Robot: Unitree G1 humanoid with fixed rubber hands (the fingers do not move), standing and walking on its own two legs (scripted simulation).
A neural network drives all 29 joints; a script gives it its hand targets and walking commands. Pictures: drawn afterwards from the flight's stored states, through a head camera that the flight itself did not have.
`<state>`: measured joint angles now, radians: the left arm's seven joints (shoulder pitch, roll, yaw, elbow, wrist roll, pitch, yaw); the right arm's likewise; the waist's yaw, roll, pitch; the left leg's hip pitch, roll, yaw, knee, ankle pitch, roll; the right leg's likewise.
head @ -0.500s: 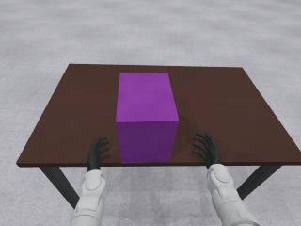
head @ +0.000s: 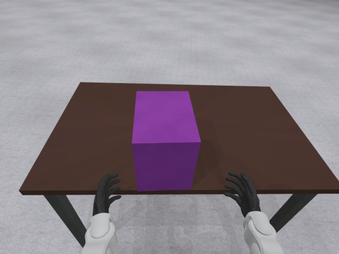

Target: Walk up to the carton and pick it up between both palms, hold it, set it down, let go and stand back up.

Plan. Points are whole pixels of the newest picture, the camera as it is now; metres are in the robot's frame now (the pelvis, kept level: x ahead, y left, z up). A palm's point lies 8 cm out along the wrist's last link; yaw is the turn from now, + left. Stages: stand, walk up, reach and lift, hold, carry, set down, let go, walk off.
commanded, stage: set down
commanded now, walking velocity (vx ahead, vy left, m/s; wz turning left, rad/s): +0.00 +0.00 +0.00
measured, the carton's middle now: (163, 140) +0.46 +0.03 +0.01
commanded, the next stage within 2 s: none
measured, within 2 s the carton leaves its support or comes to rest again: neither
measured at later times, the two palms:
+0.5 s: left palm (93, 222) +0.20 +0.18 +0.00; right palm (255, 224) +0.21 -0.20 -0.01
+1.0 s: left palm (85, 226) +0.20 +0.20 -0.02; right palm (251, 224) +0.22 -0.20 -0.02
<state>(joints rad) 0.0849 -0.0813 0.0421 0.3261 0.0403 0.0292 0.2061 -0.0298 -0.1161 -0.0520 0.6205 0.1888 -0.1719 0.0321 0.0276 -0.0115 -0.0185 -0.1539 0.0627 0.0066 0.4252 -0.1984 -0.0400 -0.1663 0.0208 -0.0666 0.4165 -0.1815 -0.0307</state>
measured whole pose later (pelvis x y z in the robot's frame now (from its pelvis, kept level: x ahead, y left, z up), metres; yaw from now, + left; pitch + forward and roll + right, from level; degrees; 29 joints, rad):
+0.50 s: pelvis +0.01 +0.00 +0.00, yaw +0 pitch -6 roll +0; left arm 0.24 -0.05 0.03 0.15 0.03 0.14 0.19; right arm 0.18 -0.12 -0.05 0.38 0.17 -0.03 0.02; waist 0.03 -0.01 0.02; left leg -0.09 0.06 0.01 0.41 -0.21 -0.04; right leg -0.11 0.02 -0.06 0.41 -0.20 -0.03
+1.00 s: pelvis +0.02 +0.01 +0.00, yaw +0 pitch -5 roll +0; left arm 0.27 0.03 0.03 0.15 0.03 0.16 0.12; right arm 0.20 -0.12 -0.05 0.37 0.09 -0.03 0.02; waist 0.03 -0.01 0.06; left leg -0.09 0.06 0.01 0.41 -0.23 -0.04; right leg -0.10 0.02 -0.06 0.39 -0.20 -0.03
